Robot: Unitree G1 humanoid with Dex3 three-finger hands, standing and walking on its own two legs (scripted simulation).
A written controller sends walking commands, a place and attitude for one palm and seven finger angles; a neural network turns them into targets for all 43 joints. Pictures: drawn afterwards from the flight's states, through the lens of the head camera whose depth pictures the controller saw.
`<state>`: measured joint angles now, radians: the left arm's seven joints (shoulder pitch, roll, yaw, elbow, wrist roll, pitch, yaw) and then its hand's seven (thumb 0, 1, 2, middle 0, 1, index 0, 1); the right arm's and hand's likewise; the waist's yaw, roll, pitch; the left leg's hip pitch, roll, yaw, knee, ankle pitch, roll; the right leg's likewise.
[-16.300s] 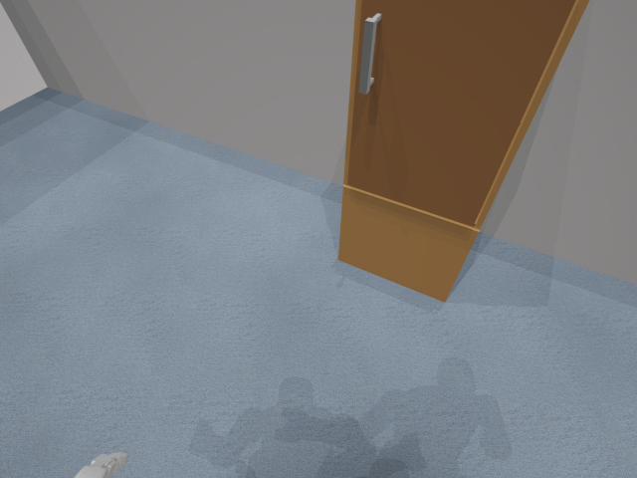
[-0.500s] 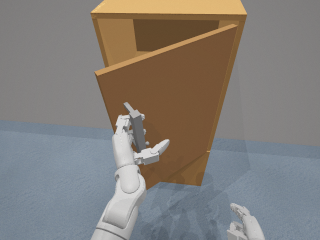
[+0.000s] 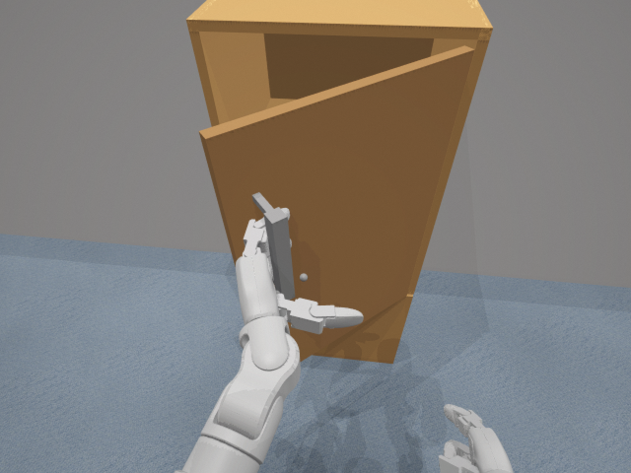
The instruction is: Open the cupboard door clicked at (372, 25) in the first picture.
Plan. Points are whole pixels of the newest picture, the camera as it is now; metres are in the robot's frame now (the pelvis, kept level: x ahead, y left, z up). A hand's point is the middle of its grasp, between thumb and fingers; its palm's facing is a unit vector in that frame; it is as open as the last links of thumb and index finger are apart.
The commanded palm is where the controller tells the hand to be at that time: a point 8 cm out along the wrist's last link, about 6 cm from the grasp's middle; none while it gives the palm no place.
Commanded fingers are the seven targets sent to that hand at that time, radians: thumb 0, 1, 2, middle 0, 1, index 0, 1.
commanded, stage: slide the hand sideways off the handle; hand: left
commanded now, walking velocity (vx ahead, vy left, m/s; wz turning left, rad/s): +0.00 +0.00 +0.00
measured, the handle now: (273, 250) +0.37 +0.09 +0.10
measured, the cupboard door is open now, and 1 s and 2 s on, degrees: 40 43 43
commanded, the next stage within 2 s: draw the hand back to the body in 1.22 s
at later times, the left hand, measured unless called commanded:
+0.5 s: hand (295, 309) +0.28 +0.05 +0.10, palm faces -0.12 -0.99 +0.00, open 16.2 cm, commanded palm +0.25 +0.12 +0.10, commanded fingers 0.00 -0.50 0.30 -0.15 -0.30 -0.15 -0.30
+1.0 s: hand (239, 342) +0.24 +0.11 +0.09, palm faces -0.04 -1.00 -0.04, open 16.2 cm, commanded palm +0.21 +0.16 +0.10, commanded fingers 0.00 -0.50 0.30 -0.15 -0.30 -0.15 -0.30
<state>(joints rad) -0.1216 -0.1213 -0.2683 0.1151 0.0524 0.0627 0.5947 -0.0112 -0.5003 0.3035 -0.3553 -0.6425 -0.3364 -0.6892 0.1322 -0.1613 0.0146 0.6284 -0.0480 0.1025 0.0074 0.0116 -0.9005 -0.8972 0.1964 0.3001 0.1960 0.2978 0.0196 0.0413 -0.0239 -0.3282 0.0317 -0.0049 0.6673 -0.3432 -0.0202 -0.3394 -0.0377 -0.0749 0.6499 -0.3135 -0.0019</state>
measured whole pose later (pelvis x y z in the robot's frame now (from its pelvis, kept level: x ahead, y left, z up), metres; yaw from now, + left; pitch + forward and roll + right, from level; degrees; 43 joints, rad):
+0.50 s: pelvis +0.00 +0.00 +0.00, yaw -2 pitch +0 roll +0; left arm 0.07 0.04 -0.19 -0.04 -0.06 -0.04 0.06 -0.01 -0.50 0.30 -0.18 -0.33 -0.17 -0.33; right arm 0.21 -0.18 0.05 0.53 0.00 0.00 -0.01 0.01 -0.90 -0.90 0.20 0.30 0.20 0.30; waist 0.01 0.03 -0.01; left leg -0.30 0.03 0.03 0.65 -0.34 -0.02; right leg -0.34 -0.04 -0.04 0.66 -0.32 0.00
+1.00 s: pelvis +0.02 -0.01 +0.00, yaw +0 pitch +2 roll +0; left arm 0.40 0.14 -0.05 -0.29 -0.14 -0.10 -0.09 -0.01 -0.50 0.30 -0.18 -0.31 -0.17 -0.31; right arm 0.22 -0.21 0.04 0.51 0.01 -0.10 -0.03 0.01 -0.90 -0.90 0.20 0.30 0.20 0.30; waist 0.03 0.05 -0.03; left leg -0.33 0.04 0.00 0.69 -0.39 -0.03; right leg -0.36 -0.03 -0.07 0.70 -0.37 -0.01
